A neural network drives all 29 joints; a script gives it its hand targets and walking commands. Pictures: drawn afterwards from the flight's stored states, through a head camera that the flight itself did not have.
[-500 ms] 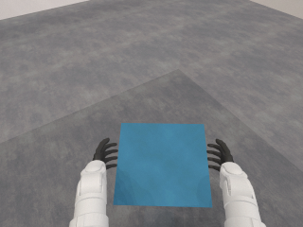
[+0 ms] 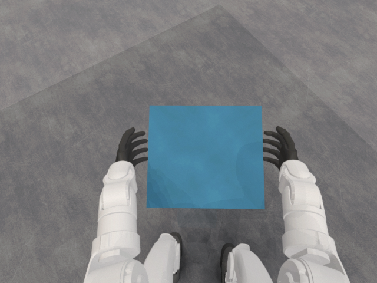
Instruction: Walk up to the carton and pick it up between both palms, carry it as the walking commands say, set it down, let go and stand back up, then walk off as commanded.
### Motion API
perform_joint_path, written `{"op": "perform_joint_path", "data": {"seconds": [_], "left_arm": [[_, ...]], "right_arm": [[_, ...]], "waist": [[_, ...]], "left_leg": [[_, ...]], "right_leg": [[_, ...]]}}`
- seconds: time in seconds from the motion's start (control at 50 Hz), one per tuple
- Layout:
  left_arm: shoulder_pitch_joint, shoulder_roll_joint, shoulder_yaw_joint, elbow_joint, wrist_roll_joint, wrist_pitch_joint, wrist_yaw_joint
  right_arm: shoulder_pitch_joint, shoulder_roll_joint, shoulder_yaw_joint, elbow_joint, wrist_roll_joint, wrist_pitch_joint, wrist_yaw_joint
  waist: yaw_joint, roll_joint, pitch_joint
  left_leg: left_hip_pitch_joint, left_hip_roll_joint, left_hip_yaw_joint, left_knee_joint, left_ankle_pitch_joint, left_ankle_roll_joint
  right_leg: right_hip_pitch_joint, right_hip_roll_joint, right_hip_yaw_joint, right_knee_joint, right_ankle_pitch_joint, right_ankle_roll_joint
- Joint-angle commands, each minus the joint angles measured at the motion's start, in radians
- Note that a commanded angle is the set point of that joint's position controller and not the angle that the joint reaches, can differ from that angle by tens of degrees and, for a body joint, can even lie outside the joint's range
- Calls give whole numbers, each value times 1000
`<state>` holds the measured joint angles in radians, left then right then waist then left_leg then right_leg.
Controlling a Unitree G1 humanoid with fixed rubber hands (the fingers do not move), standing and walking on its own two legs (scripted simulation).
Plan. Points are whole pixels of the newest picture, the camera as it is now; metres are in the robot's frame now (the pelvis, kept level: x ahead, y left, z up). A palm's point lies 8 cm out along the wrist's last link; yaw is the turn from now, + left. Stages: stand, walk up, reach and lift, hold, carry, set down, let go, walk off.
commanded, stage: set down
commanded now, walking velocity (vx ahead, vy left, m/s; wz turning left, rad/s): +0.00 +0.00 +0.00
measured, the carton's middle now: (203, 157) +0.41 +0.03 -0.16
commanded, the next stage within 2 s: none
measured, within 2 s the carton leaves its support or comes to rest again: neither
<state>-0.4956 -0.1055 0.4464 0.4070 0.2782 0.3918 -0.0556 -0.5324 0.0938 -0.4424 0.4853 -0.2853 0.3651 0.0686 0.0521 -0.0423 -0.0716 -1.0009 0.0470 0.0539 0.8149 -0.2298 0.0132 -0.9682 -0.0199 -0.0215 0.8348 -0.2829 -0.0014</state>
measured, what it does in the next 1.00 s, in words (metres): lowers itself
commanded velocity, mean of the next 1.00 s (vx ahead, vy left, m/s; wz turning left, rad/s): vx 0.00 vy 0.00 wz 0.00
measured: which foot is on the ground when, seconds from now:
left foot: down 0.00-1.00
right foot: down 0.00-1.00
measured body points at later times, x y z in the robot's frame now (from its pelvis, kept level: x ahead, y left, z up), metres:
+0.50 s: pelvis -0.02 +0.00 -0.08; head +0.20 +0.01 +0.31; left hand +0.40 +0.20 -0.15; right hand +0.43 -0.15 -0.15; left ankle +0.08 +0.12 -0.69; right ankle +0.05 -0.13 -0.69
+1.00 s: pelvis -0.04 -0.01 -0.16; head +0.22 +0.01 +0.21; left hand +0.42 +0.21 -0.24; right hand +0.45 -0.14 -0.24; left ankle +0.08 +0.12 -0.69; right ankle +0.05 -0.13 -0.69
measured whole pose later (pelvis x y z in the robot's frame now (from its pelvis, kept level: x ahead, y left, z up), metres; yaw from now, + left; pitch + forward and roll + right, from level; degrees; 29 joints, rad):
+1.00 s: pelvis -0.04 -0.01 -0.16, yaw +0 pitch +48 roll -1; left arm -0.86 0.02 0.46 0.55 0.22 0.41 0.04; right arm -0.92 -0.01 -0.43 0.63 -0.19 0.39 -0.07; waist 0.05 -0.04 -0.27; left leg -1.92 0.06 0.01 1.44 -0.36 0.00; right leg -1.88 0.00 -0.02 1.47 -0.43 -0.01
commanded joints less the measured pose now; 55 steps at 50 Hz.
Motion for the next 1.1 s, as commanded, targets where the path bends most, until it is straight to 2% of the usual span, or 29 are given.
{"op": "perform_joint_path", "data": {"seconds": [0.0, 0.18, 0.36, 0.44, 0.54, 0.76, 1.08], "left_arm": [[-587, -867, -602, 22, -178, -23, -298], [-703, -887, -571, 67, -181, 7, -329], [-756, -884, -572, 87, -198, -2, -349], [-773, -871, -577, 88, -206, -10, -347], [-823, -835, -589, 86, -229, -21, -344], [-933, -778, -546, 111, -234, -20, -330], [-1069, -739, -550, 124, -279, -26, -292]], "right_arm": [[-594, 873, 574, 36, 164, -27, 309], [-696, 888, 525, 67, 156, 0, 339], [-758, 893, 557, 59, 186, -3, 329], [-790, 881, 570, 73, 206, -13, 320], [-819, 881, 576, 79, 228, -18, 299], [-946, 854, 558, 103, 264, -13, 265], [-1044, 816, 534, 124, 282, -8, 237]], "waist": [[16, 42, -730], [0, 34, -819], [13, 24, -1000], [19, 15, -1066], [12, 4, -1121], [31, -3, -1146], [18, 24, -1226]], "left_leg": [[456, -140, -84, 2, 161, -1], [312, -146, -69, 105, 102, -3], [139, -159, -47, 231, 195, 2], [82, -159, -41, 281, 221, -3], [-20, -162, -26, 337, 200, -2], [-189, -159, -1, 450, 98, -4], [-342, -156, 13, 618, 92, -10]], "right_leg": [[101, 147, 53, -35, 65, -48], [-83, 154, 29, 74, 5, -44], [-169, 163, 29, 200, 108, -26], [-233, 169, 20, 251, 125, -21], [-258, 168, 15, 296, 131, -11], [-357, 168, -3, 398, 43, -4], [-506, 170, -33, 575, 40, 1]]}}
